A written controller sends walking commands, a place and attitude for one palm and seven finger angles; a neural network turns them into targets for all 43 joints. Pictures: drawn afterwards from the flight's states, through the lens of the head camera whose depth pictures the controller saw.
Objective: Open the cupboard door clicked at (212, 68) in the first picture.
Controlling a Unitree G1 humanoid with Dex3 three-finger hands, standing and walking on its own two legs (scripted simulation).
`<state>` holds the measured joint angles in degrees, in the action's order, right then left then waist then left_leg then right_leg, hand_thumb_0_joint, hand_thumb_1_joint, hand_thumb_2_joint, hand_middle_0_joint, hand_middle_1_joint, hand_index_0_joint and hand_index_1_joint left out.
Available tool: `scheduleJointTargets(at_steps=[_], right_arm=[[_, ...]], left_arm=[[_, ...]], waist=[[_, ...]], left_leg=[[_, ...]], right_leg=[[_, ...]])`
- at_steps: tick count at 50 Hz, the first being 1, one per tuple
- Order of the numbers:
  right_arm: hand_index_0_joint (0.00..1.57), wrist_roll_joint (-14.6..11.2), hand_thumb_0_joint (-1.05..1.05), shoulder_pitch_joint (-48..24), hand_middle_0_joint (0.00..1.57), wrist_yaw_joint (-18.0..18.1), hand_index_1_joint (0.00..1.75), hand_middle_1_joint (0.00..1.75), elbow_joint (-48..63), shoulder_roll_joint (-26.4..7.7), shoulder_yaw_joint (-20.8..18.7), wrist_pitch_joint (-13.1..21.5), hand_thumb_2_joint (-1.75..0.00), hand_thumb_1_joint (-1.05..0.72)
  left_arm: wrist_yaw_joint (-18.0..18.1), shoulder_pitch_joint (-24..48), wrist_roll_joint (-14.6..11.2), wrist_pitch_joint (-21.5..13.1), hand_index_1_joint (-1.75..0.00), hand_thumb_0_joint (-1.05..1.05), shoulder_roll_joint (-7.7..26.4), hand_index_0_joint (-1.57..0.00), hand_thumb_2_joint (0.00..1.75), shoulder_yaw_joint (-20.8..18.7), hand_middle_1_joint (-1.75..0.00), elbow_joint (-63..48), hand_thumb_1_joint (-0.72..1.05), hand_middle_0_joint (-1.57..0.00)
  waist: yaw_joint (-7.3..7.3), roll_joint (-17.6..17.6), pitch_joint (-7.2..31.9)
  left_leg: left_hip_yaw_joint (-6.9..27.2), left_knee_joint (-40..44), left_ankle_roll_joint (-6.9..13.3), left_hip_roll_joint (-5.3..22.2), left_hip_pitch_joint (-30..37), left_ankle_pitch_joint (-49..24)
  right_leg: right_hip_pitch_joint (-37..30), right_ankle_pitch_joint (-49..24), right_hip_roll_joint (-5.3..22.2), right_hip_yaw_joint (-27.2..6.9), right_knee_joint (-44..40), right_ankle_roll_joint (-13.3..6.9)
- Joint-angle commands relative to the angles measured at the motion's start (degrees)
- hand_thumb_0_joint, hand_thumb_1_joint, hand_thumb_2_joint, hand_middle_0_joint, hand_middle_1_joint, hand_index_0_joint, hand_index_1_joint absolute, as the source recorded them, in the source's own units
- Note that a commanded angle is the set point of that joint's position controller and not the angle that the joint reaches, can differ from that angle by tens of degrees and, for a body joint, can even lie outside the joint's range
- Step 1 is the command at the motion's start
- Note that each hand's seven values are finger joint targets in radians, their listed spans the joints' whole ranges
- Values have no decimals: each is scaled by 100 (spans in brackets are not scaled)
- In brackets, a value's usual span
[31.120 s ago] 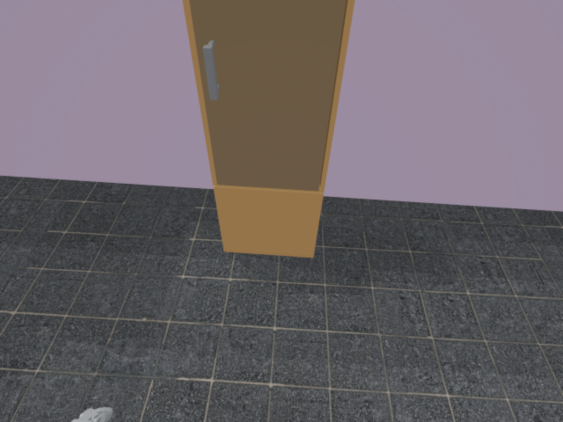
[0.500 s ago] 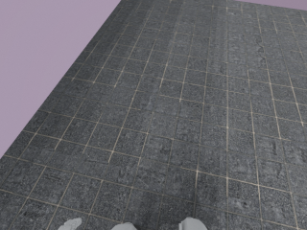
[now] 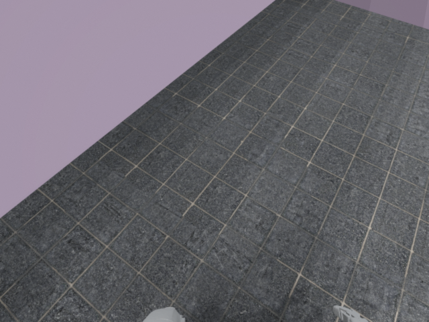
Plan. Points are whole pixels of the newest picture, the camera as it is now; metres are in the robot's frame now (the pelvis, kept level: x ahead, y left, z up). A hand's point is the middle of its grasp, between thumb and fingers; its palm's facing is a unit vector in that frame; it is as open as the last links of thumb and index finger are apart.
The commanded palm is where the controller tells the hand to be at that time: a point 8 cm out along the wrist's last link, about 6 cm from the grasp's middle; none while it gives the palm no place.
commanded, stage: turn to face it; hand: left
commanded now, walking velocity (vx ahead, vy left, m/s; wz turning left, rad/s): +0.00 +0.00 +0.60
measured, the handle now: out of the picture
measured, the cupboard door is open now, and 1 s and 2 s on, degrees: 46 46 46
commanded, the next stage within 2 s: none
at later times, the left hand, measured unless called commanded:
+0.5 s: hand out of the picture +0.09 +0.18 -0.14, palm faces +0.26 -0.92 -0.29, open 7.4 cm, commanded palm none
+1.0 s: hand out of the picture -0.07 +0.18 -0.18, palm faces +0.60 -0.76 -0.25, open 7.4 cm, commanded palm none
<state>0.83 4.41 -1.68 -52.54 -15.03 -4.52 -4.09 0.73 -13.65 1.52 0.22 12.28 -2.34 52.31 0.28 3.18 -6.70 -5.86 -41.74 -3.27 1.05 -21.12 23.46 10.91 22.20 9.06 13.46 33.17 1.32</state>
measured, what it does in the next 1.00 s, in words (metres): steps on the spot, turning left: left foot, then right foot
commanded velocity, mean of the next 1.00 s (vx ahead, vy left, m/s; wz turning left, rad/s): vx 0.00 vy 0.00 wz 0.60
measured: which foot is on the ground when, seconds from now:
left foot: up 0.00-0.02, down 0.04-0.44, up 0.46-0.86, down 0.88-1.00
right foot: down 0.00-0.04, up 0.06-0.42, down 0.44-0.86, up 0.88-1.00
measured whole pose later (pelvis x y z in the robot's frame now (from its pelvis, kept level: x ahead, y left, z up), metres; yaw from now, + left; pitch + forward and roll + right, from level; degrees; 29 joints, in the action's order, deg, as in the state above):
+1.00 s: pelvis +0.01 -0.03 +0.00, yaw +36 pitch +1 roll +0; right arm 1.5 6.7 -0.5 -51.8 -12.1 -3.5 -1.8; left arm 0.6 -11.3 1.2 4.4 16.1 -4.5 53.8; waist 0.6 3.8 -5.1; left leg -2.7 -33.9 1.6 0.1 -17.0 17.8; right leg 26.7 27.3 7.2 3.7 62.8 4.7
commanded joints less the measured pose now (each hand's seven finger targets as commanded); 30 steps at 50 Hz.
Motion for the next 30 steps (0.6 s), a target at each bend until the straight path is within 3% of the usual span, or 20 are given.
scheduleJointTargets(at_steps=[1,2,3,4,5,6,7,9,12,16,19,20,21,22,23,24,25,26,28,30], right_arm=[[20,30,0,894,20,38,30,30,301,-917,-196,302,-90,-90],[20,35,0,1367,20,91,30,30,252,-1573,-374,324,-90,-90],[20,-15,0,1583,20,131,30,30,115,-1604,-348,256,-90,-90],[20,4,0,1347,20,161,30,30,204,-1435,-292,267,-90,-90],[20,26,0,1031,20,226,30,30,283,-1267,-277,306,-90,-90],[20,31,0,705,20,256,30,30,346,-1121,-224,302,-90,-90],[20,31,0,496,20,257,30,30,407,-1038,-181,310,-90,-90],[20,30,0,426,20,250,30,30,428,-985,-153,342,-90,-90],[20,41,0,497,20,220,30,30,410,-1002,-177,338,-90,-90],[20,69,0,531,20,200,30,30,401,-1022,-226,293,-90,-90],[20,39,0,361,20,205,30,30,457,-1005,-266,259,-90,-90],[20,10,0,234,20,201,30,30,491,-938,-261,253,-90,-90],[20,-50,0,295,20,171,30,30,527,-640,-225,262,-90,-90],[20,-70,0,347,20,150,30,30,656,-242,-167,270,-90,-90],[20,-21,0,262,20,133,30,30,632,-522,-211,227,-90,-90],[20,-14,0,353,20,112,30,30,587,-512,-235,184,-90,-90],[20,10,0,371,20,92,30,30,422,-445,-232,124,-90,-90],[20,21,0,466,20,54,30,30,308,-429,-218,79,-90,-90],[20,13,0,514,20,5,30,30,257,-279,-165,42,-90,-90],[20,-4,0,393,20,-15,30,30,248,-223,-127,40,-90,-90]], left_arm=[[32,-17,-96,-110,-30,0,1102,-20,90,-349,-30,-449,90,-20],[-13,274,-137,-86,-30,0,626,-20,90,-204,-30,-736,90,-20],[58,583,-73,36,-30,0,772,-20,90,-208,-30,-866,90,-20],[90,699,-56,70,-30,0,772,-20,90,-209,-30,-913,90,-20],[91,728,-51,70,-30,0,673,-20,90,-231,-30,-763,90,-20],[62,684,-51,107,-30,0,716,-20,90,-246,-30,-619,90,-20],[29,521,-46,145,-30,0,731,-20,90,-249,-30,-551,90,-20],[-18,346,-34,161,-30,0,686,-20,90,-256,-30,-464,90,-20],[-16,419,-49,168,-30,0,629,-20,90,-243,-30,-512,90,-20],[-10,598,-64,120,-30,0,579,-20,90,-225,-30,-643,90,-20],[6,245,-91,29,-30,0,606,-20,90,-240,-30,-601,90,-20],[28,-43,-101,-14,-30,0,670,-20,90,-272,-30,-524,90,-20],[72,-267,-45,-93,-30,0,1013,-20,90,-341,-30,-485,90,-20],[124,-365,34,-122,-30,0,1566,-20,90,-448,-30,-490,90,-20],[142,-321,-15,-97,-30,0,1550,-20,90,-386,-30,-512,90,-20],[177,45,-14,-103,-30,0,1239,-20,90,-354,-30,-589,90,-20],[171,338,-27,-87,-30,0,1049,-20,90,-300,-30,-639,90,-20],[150,557,-48,-67,-30,0,908,-20,90,-234,-30,-680,90,-20],[131,548,-46,-96,-30,0,785,-20,90,-193,-30,-692,90,-20],[144,340,-29,-114,-30,0,805,-20,90,-211,-30,-632,90,-20]], waist=[[-504,-356,1656],[-767,-2212,1813],[-759,-1485,1872],[-619,-1064,1520],[-526,-1410,1287],[-376,-1442,958],[-224,-1309,807],[-85,-1113,821],[-100,-1078,790],[-152,-1295,821],[22,-1324,900],[199,-1131,997],[301,-184,1110],[359,1680,1156],[352,1378,1054],[129,904,905],[-13,1041,724],[-156,967,617],[-199,890,626],[-104,772,697]], left_leg=[[635,1703,542,601,2296,-2649],[2958,1732,1546,2314,3086,-5669],[2736,1585,1927,2514,2904,-6120],[2290,1670,1813,2286,2420,-5176],[2262,1754,1677,1936,2044,-4699],[2044,1904,1500,1669,1580,-4232],[1823,2012,1359,1474,1341,-3896],[1681,2068,1227,1217,1215,-3499],[1801,2145,1238,1143,1025,-2991],[2121,2005,1226,1054,860,-2814],[2293,1595,1090,933,486,-3006],[2255,1310,911,764,76,-2570],[1878,633,552,291,-659,-1373],[734,-958,66,-608,-1538,1004],[989,-2264,126,-308,-1368,1396],[1146,-2744,140,-111,-1302,990],[1004,-3079,70,-6,-1307,666],[882,-3261,2,71,-1259,253],[677,-3060,-80,76,-1160,-88],[517,-2465,-130,89,-1115,-83]], right_leg=[[575,-3239,681,-205,1771,66],[2309,1469,-220,-359,3186,446],[2469,1656,-202,-1202,3673,343],[2462,1368,-113,-1271,3654,341],[2468,1079,-129,-1308,3599,375],[2355,704,-143,-1443,3574,394],[2234,415,-194,-1434,3507,403],[2036,122,-323,-1346,3196,422],[1786,85,-452,-1288,2524,435],[1292,190,-686,-1174,1445,397],[389,-321,-905,-1074,300,336],[-293,-896,-807,-1113,-498,313],[-1135,-1089,-38,-1814,-1365,137],[-1448,-1752,1660,-3519,-1747,-522],[-618,-2084,2089,-3542,-1726,-951],[-296,-1909,1847,-3047,-1701,-1025],[-123,-1894,1455,-2728,-1629,-899],[-17,-2058,1104,-2070,-1524,-745],[-20,-2414,868,-1408,-1467,-580],[-391,-2756,888,-1175,-1401,-563]])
